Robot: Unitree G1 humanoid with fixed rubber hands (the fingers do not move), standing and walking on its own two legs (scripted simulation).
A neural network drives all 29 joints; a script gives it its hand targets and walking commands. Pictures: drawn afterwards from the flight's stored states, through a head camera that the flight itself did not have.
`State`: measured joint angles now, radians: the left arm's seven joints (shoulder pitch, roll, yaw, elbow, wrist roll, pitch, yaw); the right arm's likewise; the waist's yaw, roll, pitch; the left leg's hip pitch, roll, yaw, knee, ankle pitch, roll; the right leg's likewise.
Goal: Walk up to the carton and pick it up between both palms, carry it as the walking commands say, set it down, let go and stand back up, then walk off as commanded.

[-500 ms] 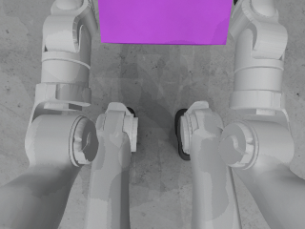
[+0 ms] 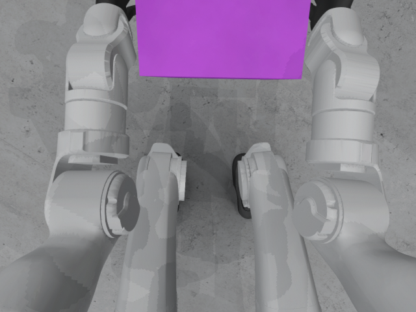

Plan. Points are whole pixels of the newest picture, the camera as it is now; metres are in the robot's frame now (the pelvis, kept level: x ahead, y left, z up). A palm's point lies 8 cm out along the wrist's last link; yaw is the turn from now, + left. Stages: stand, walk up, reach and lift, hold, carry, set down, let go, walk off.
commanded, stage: reach and lift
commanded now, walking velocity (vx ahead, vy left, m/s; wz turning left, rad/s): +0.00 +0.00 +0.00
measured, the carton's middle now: (220, 13) +0.55 -0.01 -0.15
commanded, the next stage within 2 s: none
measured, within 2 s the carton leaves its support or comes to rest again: neither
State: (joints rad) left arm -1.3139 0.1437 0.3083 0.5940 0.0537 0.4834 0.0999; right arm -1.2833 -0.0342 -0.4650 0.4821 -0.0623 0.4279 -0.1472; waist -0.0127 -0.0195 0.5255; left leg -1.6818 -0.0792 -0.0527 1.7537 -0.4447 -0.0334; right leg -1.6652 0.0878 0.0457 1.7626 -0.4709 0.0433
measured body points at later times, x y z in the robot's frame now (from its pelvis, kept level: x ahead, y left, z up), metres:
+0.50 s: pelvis +0.00 +0.01 +0.05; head +0.31 +0.02 +0.37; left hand +0.53 +0.13 -0.04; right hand +0.51 -0.15 -0.02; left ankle +0.16 +0.12 -0.47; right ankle +0.15 -0.12 -0.47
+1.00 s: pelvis +0.02 +0.01 +0.11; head +0.29 +0.01 +0.46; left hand +0.51 +0.14 +0.03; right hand +0.51 -0.15 +0.06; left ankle +0.16 +0.12 -0.47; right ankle +0.15 -0.12 -0.47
